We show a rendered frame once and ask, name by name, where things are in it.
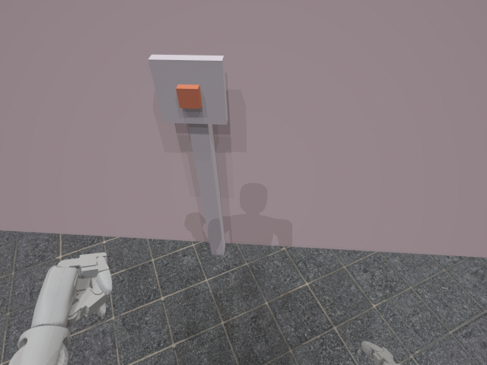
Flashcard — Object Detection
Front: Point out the right robot hand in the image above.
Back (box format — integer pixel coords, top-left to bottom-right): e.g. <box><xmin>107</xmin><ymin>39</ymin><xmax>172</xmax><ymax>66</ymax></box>
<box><xmin>361</xmin><ymin>341</ymin><xmax>400</xmax><ymax>365</ymax></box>

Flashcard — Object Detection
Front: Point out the button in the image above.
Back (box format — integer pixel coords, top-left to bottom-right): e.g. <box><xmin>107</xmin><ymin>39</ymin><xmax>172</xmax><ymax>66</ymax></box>
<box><xmin>176</xmin><ymin>84</ymin><xmax>202</xmax><ymax>109</ymax></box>

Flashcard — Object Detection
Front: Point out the left robot forearm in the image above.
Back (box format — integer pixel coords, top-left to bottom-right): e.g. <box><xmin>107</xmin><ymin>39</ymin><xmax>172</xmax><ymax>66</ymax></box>
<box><xmin>9</xmin><ymin>325</ymin><xmax>70</xmax><ymax>365</ymax></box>

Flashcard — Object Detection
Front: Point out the panel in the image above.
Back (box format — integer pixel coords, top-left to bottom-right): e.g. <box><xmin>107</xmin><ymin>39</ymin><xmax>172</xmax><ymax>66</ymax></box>
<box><xmin>148</xmin><ymin>55</ymin><xmax>228</xmax><ymax>256</ymax></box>

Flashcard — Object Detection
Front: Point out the left robot hand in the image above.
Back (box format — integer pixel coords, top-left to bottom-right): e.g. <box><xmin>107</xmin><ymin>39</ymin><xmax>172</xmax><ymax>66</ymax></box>
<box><xmin>31</xmin><ymin>252</ymin><xmax>113</xmax><ymax>328</ymax></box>

